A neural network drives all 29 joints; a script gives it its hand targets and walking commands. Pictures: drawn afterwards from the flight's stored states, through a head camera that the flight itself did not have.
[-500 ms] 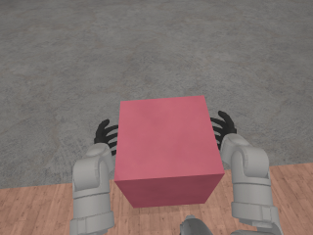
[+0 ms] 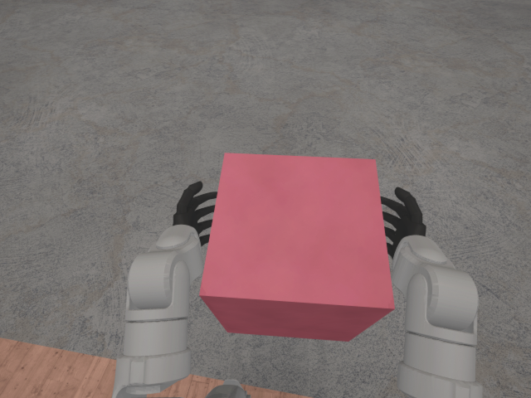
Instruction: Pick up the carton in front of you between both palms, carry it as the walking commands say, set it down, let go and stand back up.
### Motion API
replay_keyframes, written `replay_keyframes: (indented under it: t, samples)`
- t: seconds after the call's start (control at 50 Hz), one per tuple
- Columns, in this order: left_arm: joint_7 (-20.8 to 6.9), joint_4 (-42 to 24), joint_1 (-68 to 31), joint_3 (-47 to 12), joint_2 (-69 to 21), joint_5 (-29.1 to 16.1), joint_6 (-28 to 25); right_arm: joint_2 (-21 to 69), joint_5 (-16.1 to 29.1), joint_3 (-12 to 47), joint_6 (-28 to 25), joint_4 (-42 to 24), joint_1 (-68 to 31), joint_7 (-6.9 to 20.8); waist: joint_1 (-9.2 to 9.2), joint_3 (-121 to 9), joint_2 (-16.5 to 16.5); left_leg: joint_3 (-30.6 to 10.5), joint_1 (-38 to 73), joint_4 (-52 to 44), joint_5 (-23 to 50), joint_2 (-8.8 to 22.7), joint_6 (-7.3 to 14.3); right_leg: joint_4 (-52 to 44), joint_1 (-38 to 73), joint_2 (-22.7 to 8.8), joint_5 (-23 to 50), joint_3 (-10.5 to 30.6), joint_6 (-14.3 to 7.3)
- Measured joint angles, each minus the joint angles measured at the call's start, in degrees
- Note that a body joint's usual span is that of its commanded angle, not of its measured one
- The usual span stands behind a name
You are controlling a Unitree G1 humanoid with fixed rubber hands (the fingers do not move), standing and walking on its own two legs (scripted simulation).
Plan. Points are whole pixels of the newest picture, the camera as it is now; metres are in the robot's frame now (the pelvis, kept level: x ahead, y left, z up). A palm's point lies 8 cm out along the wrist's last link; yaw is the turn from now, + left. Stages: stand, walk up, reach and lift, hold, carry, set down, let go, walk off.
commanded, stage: carry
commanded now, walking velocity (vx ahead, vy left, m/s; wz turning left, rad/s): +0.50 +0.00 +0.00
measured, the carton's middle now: (292, 256) +0.34 +0.01 +0.03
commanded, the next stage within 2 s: none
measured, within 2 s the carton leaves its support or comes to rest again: neither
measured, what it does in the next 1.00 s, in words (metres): walks ahead: left foot, then right foot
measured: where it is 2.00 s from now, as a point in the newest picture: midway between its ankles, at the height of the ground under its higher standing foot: (281, 198)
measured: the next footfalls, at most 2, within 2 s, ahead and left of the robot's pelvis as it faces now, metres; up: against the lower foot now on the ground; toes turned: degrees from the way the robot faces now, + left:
left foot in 0.10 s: +0.23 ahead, +0.09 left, -0.02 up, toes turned +3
right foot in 0.56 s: +0.52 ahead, -0.06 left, -0.03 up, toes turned -6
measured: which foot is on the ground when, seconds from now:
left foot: up 0.00-0.08, down 0.10-0.56, up 0.58-1.00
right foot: down 0.00-0.12, up 0.14-0.54, down 0.56-1.00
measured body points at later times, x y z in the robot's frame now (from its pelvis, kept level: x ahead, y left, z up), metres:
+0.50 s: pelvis +0.30 +0.03 -0.02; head +0.33 +0.04 +0.43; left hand +0.64 +0.17 +0.06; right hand +0.63 -0.14 +0.07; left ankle +0.19 +0.09 -0.75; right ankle +0.44 -0.08 -0.73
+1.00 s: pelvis +0.58 +0.04 -0.02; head +0.57 +0.04 +0.43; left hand +0.85 +0.19 +0.07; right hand +0.85 -0.11 +0.08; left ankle +0.69 +0.17 -0.74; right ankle +0.48 -0.05 -0.76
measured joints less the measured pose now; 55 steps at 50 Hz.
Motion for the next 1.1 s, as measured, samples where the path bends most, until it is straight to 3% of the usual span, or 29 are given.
replay_keyframes:
  t: [0.08, 0.1, 0.14, 0.18, 0.22, 0.32, 0.4, 0.5, 0.56, 0.6, 0.64, 0.7, 0.8, 0.88, 0.98, 1.06, 1.1]
  samples:
    - [-0.15, 0.97, -0.81, 0.21, -0.55, 1.31, 0.66, -1.58, 0.75, 0.38, 0.85, 1.54, -0.97, -0.17, -1.88, -2.55, 0.03, 2.92, 6.17, -11.81, 5.72, -1.41, 0.57, 2.09, 4.88, -0.23, -6.13, 0.37, 1.56]
    - [-0.18, 0.94, -0.82, 0.64, -0.56, 1.82, 1.21, -1.74, 1.09, 0.45, 1.01, 2.92, -1.86, -0.07, -2.32, -2.91, 0.48, 3.73, 8.9, -14.84, 8.67, -1.4, 0.84, 6.46, 4.69, -0.28, -8.26, 0.14, 1.86]
    - [-0.53, 1.15, -0.75, 1.4, 0.57, 2.14, 1.56, -1.06, 1.0, 0.74, 0.06, 6.14, -3.52, -0.27, -4.5, -3.18, -0.59, 4.55, 9.06, -10.28, 1.95, -2.35, 1.83, 21.73, -0.44, -1.14, -9.97, 2.17, 2.26]
    - [-0.83, 2.12, -0.28, 2.04, 0.85, 2.34, 1.99, -0.56, 0.57, 0.74, -0.29, 8.7, -3.98, -0.39, -6.57, -2.56, -0.15, 4.28, 9.02, -7.08, -2.71, -2.92, 3.08, 37.79, -8.27, 0.34, -11.74, 4.65, 1.78]
    - [-0.84, 2.19, 0.65, 3.09, -0.65, 3.2, 2.33, -0.45, 1.13, 0.51, -0.28, 9.33, -2.72, -0.28, -7.55, -1.69, 0.88, 3.86, 11.19, -8.08, -1.92, -2.88, 3.54, 44.57, -14.79, 0.52, -10.24, 4.6, 1.65]
    - [-1.33, 0.79, 2.83, 4.36, -4.07, 4.93, -0.01, -0.79, 2.72, 0.19, -1.78, 8.0, -0.53, -0.22, -8.08, 0.66, 0.7, 3.51, 17.86, -12.12, -6.45, -3.9, 3.25, 35.94, -25.42, -2.78, -4.68, 3.8, 1.95]
    - [-1.45, -2.58, 4.03, 3.81, -3.64, 4.84, -1.58, -0.85, 3.67, 0.83, -3.14, 7.34, -2.11, -0.13, -8.21, 1.93, 0.72, 3.18, 23.32, -14.92, -8.71, -4.47, 2.73, 24.49, -28.97, -4.26, 4.51, 3.23, 2.34]
    - [-1.5, -5.08, 3.9, 2.68, -1.7, 4.02, -0.75, -1.13, 3.45, 2.54, -3.06, 5.71, -2.71, -0.32, -7.74, 0.92, 0.85, 2.27, 30.07, -16.51, -13.5, -5.34, 1.46, 9.88, -26.48, -3.28, 15.61, 0.7, 1.52]
    - [-1.52, -5.43, 2.97, 2.81, -1.67, 3.26, -0.02, -1.71, 3.3, 3.09, -1.49, 3.57, -2.7, -0.88, -7.05, -0.32, 0.82, 2.23, 32.11, -10.0, -19.46, -5.18, 0.52, -0.02, -19.54, -1.87, 20.61, -1.97, -0.03]
    - [-1.37, -3.79, 1.25, 2.31, -1.84, 3.74, -0.14, -3.18, 3.54, 2.84, -0.76, 3.79, -3.7, -0.77, -4.73, -0.58, 2.2, 1.55, 27.61, 3.79, -22.02, -3.57, -0.7, 2.5, -18.52, -0.11, 12.1, -2.67, -2.03]
    - [-0.94, -1.67, -0.24, 1.61, -1.35, 4.01, 0.78, -3.8, 3.39, 2.29, -0.1, 5.05, -4.1, -0.63, -2.98, -0.25, 1.3, -0.51, 19.93, 20.26, -24.16, -4.64, -1.35, 4.86, -18.45, 0.1, 9.78, -2.38, -2.95]
    - [-0.62, -1.06, 1.81, 1.61, -1.29, 3.19, 2.02, -2.11, 2.85, 1.44, 1.27, 5.35, -2.41, -0.71, -2.3, -0.27, -0.17, -0.6, 11.1, 27.05, -21.37, -3.52, -1.78, 2.97, -15.05, -0.25, 8.47, -2.36, -2.7]
    - [-0.65, -5.11, 7.52, 2.39, -3.18, 2.22, 2.39, 1.52, 1.0, 1.06, 1.91, 1.14, 2.69, 0.05, -1.83, -0.69, -1.28, 0.17, 4.15, 14.04, -14.98, 0.08, -2.9, -3.0, -7.92, -0.94, 7.14, -1.39, -1.87]
    - [-1.38, -9.39, 12.11, -0.93, -2.42, 2.13, 3.03, 0.25, 0.99, 4.82, 2.55, -3.82, 8.04, 0.33, -2.34, -1.93, -0.93, 1.33, 3.02, 2.0, -6.19, 2.22, -3.83, -8.54, -1.54, -1.55, 6.32, -0.57, -0.59]
    - [-1.57, -16.37, 17.72, -5.06, -1.87, 2.38, 6.0, -0.52, 1.26, 7.75, 5.63, -12.34, 15.04, 0.3, -3.5, -3.76, -0.73, 4.31, 6.58, -9.58, -1.49, 2.16, -4.88, -11.96, 5.62, -2.38, 2.78, -0.18, 1.52]
    - [-1.62, -22.83, 21.93, -6.85, -1.83, 3.08, 8.7, -0.51, 2.07, 9.32, 7.74, -17.33, 18.51, 0.25, -3.72, -5.75, -1.27, 8.38, 13.93, -17.77, -1.62, 0.52, -3.86, -4.87, 7.68, -3.48, -5.31, 0.51, 3.67]
    - [-1.79, -23.96, 23.5, -5.92, -1.86, 3.24, 9.91, -0.46, 1.76, 10.87, 8.05, -16.34, 19.06, 0.25, -4.43, -6.76, -2.43, 9.62, 14.02, -14.38, -2.38, -0.23, -1.15, 9.7, 2.18, -5.11, -8.34, 1.18, 4.22]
